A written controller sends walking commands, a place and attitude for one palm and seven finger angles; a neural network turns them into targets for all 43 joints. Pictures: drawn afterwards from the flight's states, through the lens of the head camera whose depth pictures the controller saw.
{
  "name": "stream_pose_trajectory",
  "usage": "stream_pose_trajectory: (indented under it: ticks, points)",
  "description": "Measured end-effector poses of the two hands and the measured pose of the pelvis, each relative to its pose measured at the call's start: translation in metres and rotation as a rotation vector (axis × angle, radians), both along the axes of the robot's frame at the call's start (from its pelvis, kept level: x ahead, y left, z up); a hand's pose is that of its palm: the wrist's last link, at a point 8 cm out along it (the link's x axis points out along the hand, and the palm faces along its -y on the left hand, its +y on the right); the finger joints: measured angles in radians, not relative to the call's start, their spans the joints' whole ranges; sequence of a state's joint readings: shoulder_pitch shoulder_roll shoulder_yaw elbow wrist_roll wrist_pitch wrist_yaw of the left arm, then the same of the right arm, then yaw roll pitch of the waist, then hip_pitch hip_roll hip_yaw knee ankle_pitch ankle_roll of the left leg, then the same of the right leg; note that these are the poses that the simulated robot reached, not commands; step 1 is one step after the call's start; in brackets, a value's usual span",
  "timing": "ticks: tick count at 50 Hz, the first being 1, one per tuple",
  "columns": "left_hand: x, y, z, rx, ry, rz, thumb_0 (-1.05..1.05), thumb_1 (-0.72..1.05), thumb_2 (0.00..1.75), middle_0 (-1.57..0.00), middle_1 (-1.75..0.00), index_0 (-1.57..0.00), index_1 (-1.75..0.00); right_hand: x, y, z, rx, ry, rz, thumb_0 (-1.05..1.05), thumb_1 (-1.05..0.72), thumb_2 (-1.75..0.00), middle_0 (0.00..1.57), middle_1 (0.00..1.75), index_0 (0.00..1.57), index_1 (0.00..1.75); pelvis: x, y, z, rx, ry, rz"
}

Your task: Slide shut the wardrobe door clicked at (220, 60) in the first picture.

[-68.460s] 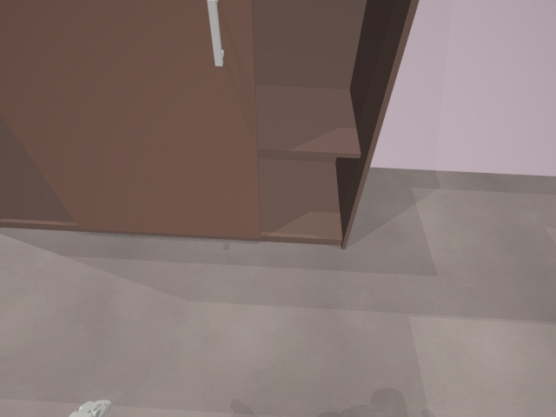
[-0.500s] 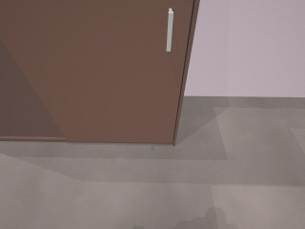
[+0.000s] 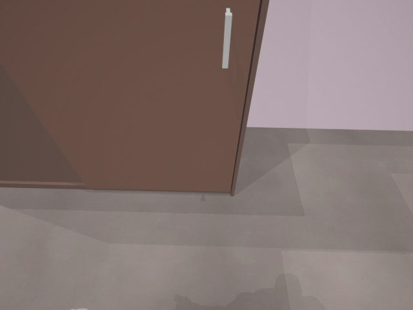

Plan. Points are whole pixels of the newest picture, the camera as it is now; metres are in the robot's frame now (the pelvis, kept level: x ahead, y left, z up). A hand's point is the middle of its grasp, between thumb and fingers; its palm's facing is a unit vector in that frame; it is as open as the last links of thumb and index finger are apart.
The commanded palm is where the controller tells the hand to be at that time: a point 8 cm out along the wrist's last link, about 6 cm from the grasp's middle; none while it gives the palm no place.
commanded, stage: look to check the result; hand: left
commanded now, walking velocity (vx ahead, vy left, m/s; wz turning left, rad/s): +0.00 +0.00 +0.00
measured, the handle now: (226, 39) +0.76 -0.02 +0.14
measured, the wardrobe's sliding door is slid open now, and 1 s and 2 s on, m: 0.00 0.00 0.00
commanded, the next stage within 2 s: stand and wait in 0.36 s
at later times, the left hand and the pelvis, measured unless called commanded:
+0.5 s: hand out of the picture +0.10 +0.23 -0.15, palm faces -0.04 -0.94 -0.33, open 7.4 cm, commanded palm none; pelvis +0.01 -0.01 +0.00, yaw +0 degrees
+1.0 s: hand out of the picture +0.10 +0.22 -0.15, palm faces -0.05 -0.94 -0.33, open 7.4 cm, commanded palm none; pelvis +0.00 -0.02 +0.00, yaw -1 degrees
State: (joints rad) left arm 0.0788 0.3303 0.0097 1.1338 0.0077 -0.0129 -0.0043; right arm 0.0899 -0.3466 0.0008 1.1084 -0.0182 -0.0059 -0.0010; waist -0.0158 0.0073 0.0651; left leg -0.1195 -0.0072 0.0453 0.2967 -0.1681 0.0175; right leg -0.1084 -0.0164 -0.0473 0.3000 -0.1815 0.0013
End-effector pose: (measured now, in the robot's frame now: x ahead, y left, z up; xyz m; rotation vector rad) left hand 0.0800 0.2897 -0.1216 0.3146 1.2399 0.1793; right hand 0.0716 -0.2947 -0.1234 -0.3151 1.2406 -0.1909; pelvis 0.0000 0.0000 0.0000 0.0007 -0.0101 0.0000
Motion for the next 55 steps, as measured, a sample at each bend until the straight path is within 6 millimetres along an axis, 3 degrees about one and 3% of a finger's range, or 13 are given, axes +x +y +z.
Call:
stream_pose_trajectory:
  ticks: [18, 30, 55]
  points:
    - [0.014, -0.012, 0.004, 0.001, -0.022, -0.005, 0.01, 0.9, 0.9, -0.2, -0.3, -0.2, -0.3, 0.011, -0.003, -0.003, 0.021, -0.011, 0.006, 0.01, -0.91, -0.9, 0.2, 0.3, 0.21, 0.3, 0.008, -0.009, 0.0, 0.001, -0.003, 0.0]
    - [0.021, -0.02, 0.004, -0.005, -0.038, -0.016, 0.01, 0.9, 0.9, -0.2, -0.3, -0.2, -0.3, 0.002, -0.01, -0.003, 0.016, -0.002, -0.011, 0.01, -0.91, -0.9, 0.2, 0.3, 0.21, 0.3, 0.008, -0.014, 0.001, 0.001, -0.007, -0.005]
    - [0.011, -0.022, 0.003, 0.001, -0.015, -0.017, 0.01, 0.9, 0.9, -0.2, -0.3, -0.2, -0.3, -0.011, -0.016, -0.004, 0.013, 0.021, -0.024, 0.01, -0.91, -0.9, 0.2, 0.3, 0.21, 0.3, 0.003, -0.019, 0.001, 0.0, -0.009, -0.011]
